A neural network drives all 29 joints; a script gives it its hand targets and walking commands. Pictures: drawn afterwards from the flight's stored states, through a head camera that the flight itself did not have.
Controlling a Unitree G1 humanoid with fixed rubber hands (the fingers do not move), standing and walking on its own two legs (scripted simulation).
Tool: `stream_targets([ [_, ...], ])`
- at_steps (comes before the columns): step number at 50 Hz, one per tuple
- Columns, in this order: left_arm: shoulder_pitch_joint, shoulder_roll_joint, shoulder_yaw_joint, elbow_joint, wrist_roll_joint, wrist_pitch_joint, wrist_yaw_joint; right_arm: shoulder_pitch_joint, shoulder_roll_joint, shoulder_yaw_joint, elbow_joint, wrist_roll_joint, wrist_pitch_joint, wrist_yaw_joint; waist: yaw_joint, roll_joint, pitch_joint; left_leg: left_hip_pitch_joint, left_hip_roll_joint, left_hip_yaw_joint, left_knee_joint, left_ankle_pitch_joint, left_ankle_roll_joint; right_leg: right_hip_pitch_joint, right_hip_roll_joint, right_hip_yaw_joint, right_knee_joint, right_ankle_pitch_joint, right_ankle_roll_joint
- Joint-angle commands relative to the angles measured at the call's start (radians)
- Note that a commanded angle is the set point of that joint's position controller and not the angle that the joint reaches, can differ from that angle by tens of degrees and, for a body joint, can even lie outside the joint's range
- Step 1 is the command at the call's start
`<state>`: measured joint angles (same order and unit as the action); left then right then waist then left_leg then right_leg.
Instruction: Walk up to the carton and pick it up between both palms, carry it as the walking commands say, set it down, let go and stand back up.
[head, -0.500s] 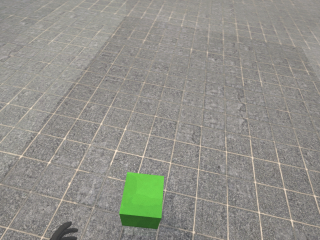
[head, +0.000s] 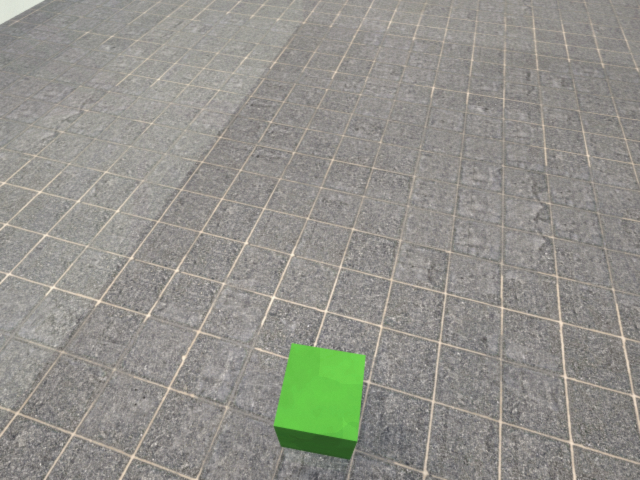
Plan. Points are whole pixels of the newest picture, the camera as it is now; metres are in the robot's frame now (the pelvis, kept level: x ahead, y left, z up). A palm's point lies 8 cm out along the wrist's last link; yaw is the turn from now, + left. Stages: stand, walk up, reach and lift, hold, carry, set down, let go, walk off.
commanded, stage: walk up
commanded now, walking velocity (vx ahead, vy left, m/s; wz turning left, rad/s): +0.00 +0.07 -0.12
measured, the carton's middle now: (321, 402) +0.39 +0.03 -0.65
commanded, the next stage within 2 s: stand in 0.74 s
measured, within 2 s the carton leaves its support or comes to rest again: neither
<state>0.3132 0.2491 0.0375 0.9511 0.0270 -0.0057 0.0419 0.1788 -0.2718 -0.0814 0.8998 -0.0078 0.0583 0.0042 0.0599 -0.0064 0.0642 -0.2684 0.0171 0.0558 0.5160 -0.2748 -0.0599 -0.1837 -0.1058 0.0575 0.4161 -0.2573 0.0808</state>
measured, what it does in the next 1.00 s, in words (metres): steps on the spot: left foot, then right foot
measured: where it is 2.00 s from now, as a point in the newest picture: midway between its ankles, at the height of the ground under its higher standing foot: outside the picture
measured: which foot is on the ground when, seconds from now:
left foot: up 0.00-0.00, down 0.02-1.00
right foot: down 0.00-0.02, up 0.04-0.34, down 0.36-1.00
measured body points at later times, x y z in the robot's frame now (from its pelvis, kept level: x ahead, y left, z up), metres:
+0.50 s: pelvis +0.00 +0.03 +0.00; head +0.01 +0.03 +0.45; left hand +0.04 +0.27 -0.15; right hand +0.02 -0.20 -0.15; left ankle +0.00 +0.13 -0.74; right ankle -0.02 -0.08 -0.74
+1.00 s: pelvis -0.01 +0.02 +0.00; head +0.02 +0.02 +0.44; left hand +0.05 +0.24 -0.16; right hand +0.04 -0.20 -0.16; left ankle +0.00 +0.13 -0.74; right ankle -0.02 -0.09 -0.74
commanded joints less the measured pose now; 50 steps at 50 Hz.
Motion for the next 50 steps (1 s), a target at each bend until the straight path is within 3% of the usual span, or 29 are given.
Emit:
stream_targets([
  [1, 0.053, 0.115, 0.021, -0.026, -0.010, 0.002, -0.014, 0.183, -0.079, -0.018, 0.013, -0.014, -0.037, -0.018, -0.052, -0.072, -0.134, 0.404, 0.096, -0.040, -0.288, 0.283, 0.017, -0.119, -0.083, 0.056, 0.054, 0.314, -0.088],
  [2, 0.080, 0.015, -0.009, -0.054, -0.015, 0.002, -0.025, 0.184, -0.166, -0.021, -0.014, -0.011, -0.045, -0.020, -0.046, 0.199, -0.189, 0.498, 0.346, -0.259, -0.223, 0.652, 0.068, -0.242, 0.009, -0.033, 0.169, -0.145, -0.035],
  [3, 0.030, 0.047, 0.004, -0.035, -0.023, 0.021, -0.009, 0.158, -0.155, -0.016, 0.016, 0.004, -0.048, -0.015, -0.078, 0.222, -0.192, 0.291, 0.361, -0.239, -0.204, 0.643, 0.172, -0.139, 0.035, -0.026, 0.251, -0.326, -0.044],
  [4, 0.016, 0.070, 0.011, -0.023, -0.023, 0.036, -0.008, 0.110, -0.101, 0.004, -0.005, -0.002, -0.056, -0.011, -0.065, 0.165, -0.129, 0.241, 0.325, -0.212, -0.225, 0.551, 0.182, -0.153, 0.037, -0.015, 0.329, -0.316, -0.055],
  [5, 0.003, 0.064, 0.011, -0.010, -0.022, 0.043, -0.014, 0.063, -0.068, 0.018, -0.013, -0.006, -0.063, -0.012, -0.052, 0.158, -0.085, 0.193, 0.287, -0.175, -0.232, 0.509, 0.167, -0.159, 0.036, -0.006, 0.367, -0.270, -0.067],
  [7, 0.033, 0.060, 0.014, 0.020, -0.014, 0.052, -0.023, 0.023, -0.060, 0.030, -0.013, -0.004, -0.071, -0.023, -0.027, 0.199, -0.051, 0.147, 0.234, -0.106, -0.231, 0.587, 0.153, -0.129, 0.036, -0.022, 0.386, -0.196, -0.074],
  [9, 0.052, 0.051, 0.011, 0.043, -0.012, 0.056, -0.023, 0.037, -0.061, 0.031, 0.002, -0.004, -0.077, -0.025, -0.029, 0.185, -0.058, 0.147, 0.228, -0.095, -0.213, 0.651, 0.175, -0.102, 0.054, -0.040, 0.383, -0.182, -0.064],
  [15, -0.011, 0.032, 0.009, 0.050, -0.019, 0.059, -0.009, 0.042, -0.057, 0.031, 0.045, -0.005, -0.071, -0.031, -0.055, 0.168, -0.014, 0.119, 0.235, -0.158, -0.243, 0.335, 0.203, -0.026, 0.073, -0.061, 0.120, -0.113, -0.065],
  [17, 0.014, 0.017, 0.004, 0.067, -0.017, 0.045, -0.004, 0.039, -0.053, 0.031, 0.064, 0.003, -0.068, -0.032, -0.036, 0.108, -0.019, 0.072, 0.219, -0.151, -0.237, 0.255, 0.157, 0.105, 0.057, -0.060, -0.110, 0.125, -0.077],
  [18, 0.023, 0.033, 0.006, 0.072, -0.007, 0.030, -0.003, 0.056, -0.036, 0.036, 0.075, 0.006, -0.069, -0.028, -0.044, 0.078, -0.038, 0.023, 0.195, -0.152, -0.234, 0.201, 0.123, 0.198, 0.005, -0.010, -0.132, 0.211, -0.078],
  [19, -0.004, 0.068, 0.010, 0.074, -0.009, 0.017, -0.004, 0.090, -0.003, 0.043, 0.082, 0.014, -0.070, -0.022, -0.089, -0.003, -0.023, 0.013, 0.125, -0.109, -0.251, 0.109, 0.099, 0.184, -0.034, 0.027, -0.107, 0.246, -0.088],
  [20, -0.016, 0.057, 0.013, 0.091, -0.018, 0.014, -0.010, 0.085, 0.017, 0.047, 0.097, 0.012, -0.067, -0.021, -0.087, -0.071, 0.007, 0.094, 0.101, -0.080, -0.266, 0.091, 0.090, 0.077, -0.017, 0.013, -0.107, 0.174, -0.094],
  [24, -0.014, 0.013, 0.003, 0.106, -0.018, 0.001, -0.004, 0.088, -0.009, 0.034, 0.128, -0.008, -0.068, -0.022, -0.074, -0.047, 0.011, 0.134, 0.108, -0.078, -0.224, 0.167, 0.084, 0.067, -0.001, 0.000, -0.146, 0.177, -0.091],
  [28, -0.012, 0.007, 0.000, 0.112, -0.016, -0.005, -0.003, 0.107, 0.014, 0.041, 0.160, -0.006, -0.067, -0.026, -0.072, -0.008, 0.008, 0.121, 0.102, -0.070, -0.234, 0.141, 0.075, 0.074, -0.004, 0.002, -0.150, 0.154, -0.097],
  [47, 0.049, -0.041, -0.019, 0.161, -0.014, -0.019, -0.003, 0.177, 0.052, 0.062, 0.217, -0.006, -0.070, -0.040, -0.072, 0.002, 0.012, 0.120, 0.100, -0.057, -0.195, 0.162, 0.074, 0.010, 0.008, 0.004, -0.133, 0.158, -0.111],
  [48, -0.824, 0.055, -0.095, -0.477, -0.165, 0.013, -0.012, -0.700, -0.009, 0.181, -0.420, 0.175, -0.040, -0.034, -0.027, -0.021, -0.050, -0.031, 0.051, -0.028, -0.085, -0.096, 0.107, -0.113, 0.067, 0.006, -0.025, -0.122, -0.147],
  [49, -0.678, 0.076, -0.050, -0.276, -0.074, 0.110, -0.006, -0.567, -0.052, 0.077, -0.294, 0.055, 0.057, -0.035, -0.060, -0.025, -0.083, -0.127, 0.030, 0.002, -0.039, -0.229, 0.102, -0.267, 0.071, -0.030, 0.015, -0.324, -0.129],
  [50, -0.574, 0.069, -0.068, -0.358, -0.088, 0.197, -0.006, -0.401, -0.041, 0.069, -0.301, 0.061, 0.142, -0.047, -0.065, -0.021, -0.118, -0.121, 0.005, 0.001, 0.010, -0.220, 0.110, -0.271, 0.067, -0.044, 0.054, -0.315, -0.135],
])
